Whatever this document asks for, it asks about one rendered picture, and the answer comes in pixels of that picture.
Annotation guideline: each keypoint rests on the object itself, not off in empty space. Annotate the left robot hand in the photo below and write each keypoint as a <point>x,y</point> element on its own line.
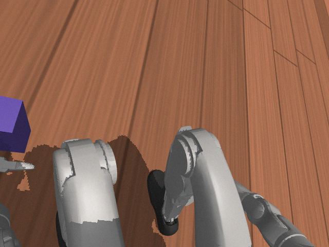
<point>6,166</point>

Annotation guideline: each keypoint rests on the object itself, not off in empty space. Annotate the carton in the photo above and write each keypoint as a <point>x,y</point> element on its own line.
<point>14,125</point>

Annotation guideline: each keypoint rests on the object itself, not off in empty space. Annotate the right robot arm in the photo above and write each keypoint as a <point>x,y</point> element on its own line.
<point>277,230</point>

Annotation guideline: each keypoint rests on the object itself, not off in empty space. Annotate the left robot foot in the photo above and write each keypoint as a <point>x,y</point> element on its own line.
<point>59,235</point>

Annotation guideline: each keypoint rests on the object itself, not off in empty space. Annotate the right robot foot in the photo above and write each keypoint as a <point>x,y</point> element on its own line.
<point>156,189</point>

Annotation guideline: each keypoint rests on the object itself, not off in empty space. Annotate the left robot arm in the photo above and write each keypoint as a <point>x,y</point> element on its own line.
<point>7,235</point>

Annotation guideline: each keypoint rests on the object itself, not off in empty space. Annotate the right robot hand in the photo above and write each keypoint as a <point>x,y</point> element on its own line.
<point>243,191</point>

